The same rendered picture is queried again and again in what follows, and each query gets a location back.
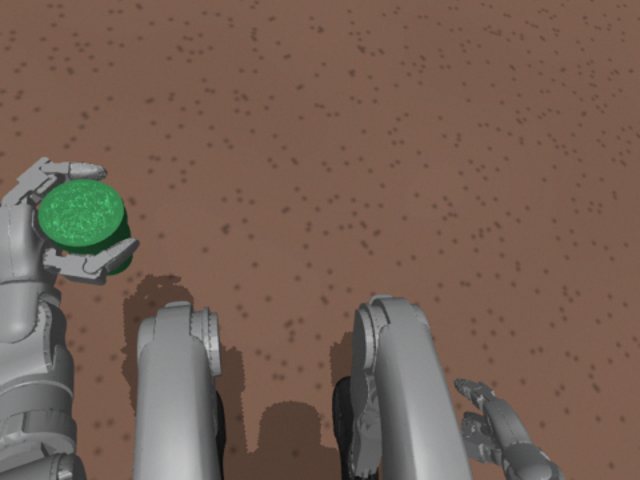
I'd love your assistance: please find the cup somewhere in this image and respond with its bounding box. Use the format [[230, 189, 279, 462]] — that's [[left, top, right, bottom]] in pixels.
[[38, 179, 133, 276]]

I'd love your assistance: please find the right robot hand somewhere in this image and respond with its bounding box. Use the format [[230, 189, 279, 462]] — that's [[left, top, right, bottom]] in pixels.
[[454, 379, 533, 467]]

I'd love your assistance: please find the left robot hand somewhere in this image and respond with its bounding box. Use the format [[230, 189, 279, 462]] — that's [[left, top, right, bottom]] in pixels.
[[0, 157, 140, 286]]

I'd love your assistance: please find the left robot arm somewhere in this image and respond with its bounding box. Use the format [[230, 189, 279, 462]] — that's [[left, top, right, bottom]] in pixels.
[[0, 280, 87, 480]]

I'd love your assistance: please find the right robot arm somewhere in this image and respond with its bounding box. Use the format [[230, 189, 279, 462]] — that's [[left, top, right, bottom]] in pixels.
[[501, 443, 565, 480]]

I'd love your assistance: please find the right robot foot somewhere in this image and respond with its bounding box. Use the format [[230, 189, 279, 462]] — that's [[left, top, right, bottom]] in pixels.
[[332, 376, 378, 480]]

